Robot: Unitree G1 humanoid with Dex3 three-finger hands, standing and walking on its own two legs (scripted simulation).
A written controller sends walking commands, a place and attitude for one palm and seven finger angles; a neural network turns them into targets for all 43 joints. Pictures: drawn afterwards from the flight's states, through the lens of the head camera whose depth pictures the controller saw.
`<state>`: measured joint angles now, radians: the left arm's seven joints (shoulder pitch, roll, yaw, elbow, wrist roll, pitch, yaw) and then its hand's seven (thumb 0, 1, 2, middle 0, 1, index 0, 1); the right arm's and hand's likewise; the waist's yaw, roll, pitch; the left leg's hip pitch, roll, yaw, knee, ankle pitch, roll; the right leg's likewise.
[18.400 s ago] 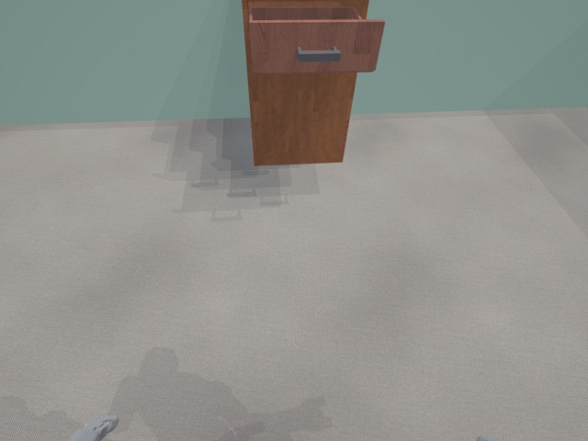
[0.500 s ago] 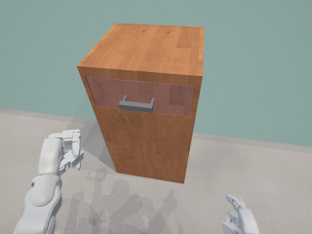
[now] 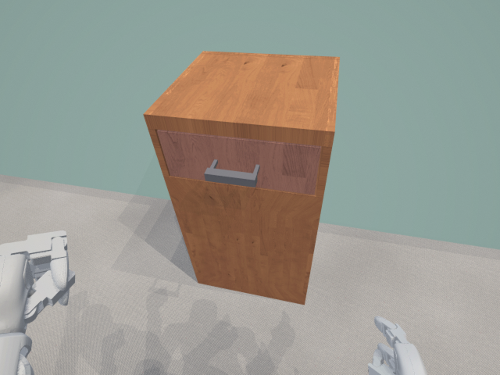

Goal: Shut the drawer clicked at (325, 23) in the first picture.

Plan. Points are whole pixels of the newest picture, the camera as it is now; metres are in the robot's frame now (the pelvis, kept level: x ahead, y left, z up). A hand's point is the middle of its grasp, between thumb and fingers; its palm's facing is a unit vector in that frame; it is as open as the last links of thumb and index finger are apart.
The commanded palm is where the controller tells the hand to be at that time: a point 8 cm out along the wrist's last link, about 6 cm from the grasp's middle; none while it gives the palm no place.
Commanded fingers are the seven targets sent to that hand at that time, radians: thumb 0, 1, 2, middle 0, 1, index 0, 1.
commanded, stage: draw the hand back to the body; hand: left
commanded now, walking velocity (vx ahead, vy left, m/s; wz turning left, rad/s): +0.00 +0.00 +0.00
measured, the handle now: (233, 171) +0.61 +0.13 -0.04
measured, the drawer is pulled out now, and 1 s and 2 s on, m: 0.00 0.00 0.00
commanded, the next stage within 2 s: step back with the hand held close in 0.02 s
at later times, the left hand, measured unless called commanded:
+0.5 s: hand (77, 276) +0.19 +0.25 +0.14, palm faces +0.26 -0.82 -0.51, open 3.3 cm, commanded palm +0.12 +0.30 +0.17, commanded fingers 0.00 0.90 0.90 -1.40 -1.60 -1.40 -1.60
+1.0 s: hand (32, 326) +0.12 +0.26 +0.15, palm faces +0.33 -0.82 -0.47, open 3.3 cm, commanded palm +0.05 +0.31 +0.17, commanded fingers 0.00 0.90 0.90 -1.40 -1.60 -1.40 -1.60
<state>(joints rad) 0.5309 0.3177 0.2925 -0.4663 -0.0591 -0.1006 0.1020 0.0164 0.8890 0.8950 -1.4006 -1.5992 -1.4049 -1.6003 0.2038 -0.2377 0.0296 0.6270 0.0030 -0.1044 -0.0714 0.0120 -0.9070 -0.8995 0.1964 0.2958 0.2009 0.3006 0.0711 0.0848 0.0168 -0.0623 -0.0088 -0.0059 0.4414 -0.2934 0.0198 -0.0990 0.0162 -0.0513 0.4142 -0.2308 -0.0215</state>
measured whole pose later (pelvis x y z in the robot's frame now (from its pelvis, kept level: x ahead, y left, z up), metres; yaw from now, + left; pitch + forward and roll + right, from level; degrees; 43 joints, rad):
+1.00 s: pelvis -0.07 +0.02 -0.01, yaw +1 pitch +1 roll -2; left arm 0.62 0.39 0.37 -0.58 0.00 -0.25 0.14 0.02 0.88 0.89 -1.40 -1.60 -1.41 -1.60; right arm 0.23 -0.22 -0.01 0.57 0.00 -0.04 -0.07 0.01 -0.91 -0.90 0.20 0.30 0.20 0.30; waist -0.02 -0.01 0.03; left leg -0.38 -0.03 -0.01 0.58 -0.23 0.06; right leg -0.38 0.01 -0.03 0.53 -0.18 0.02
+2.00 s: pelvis -0.26 -0.02 +0.00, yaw +0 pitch +1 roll +1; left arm 0.64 0.38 0.37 -0.49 -0.03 -0.21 0.15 0.01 0.88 0.89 -1.40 -1.60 -1.41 -1.60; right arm 0.29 -0.22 -0.01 0.66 0.00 -0.08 -0.07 0.01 -0.90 -0.90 0.20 0.30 0.20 0.30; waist -0.03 -0.01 -0.08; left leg -0.34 0.01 0.04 0.66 -0.35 0.01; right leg -0.27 0.00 0.00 0.50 -0.24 -0.03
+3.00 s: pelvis -0.28 -0.02 +0.00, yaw +4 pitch -1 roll -1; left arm 0.31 0.22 0.02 1.03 0.02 0.03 0.01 0.01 0.90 0.89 -0.68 -0.87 -0.68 -0.84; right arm 0.30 -0.19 -0.01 1.04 -0.02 0.03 -0.02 0.01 -0.91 -0.90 0.19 0.30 0.20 0.30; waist 0.00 0.01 0.06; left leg -0.24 0.02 -0.01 0.48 -0.22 0.00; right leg -0.22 0.02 -0.03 0.44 -0.20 -0.02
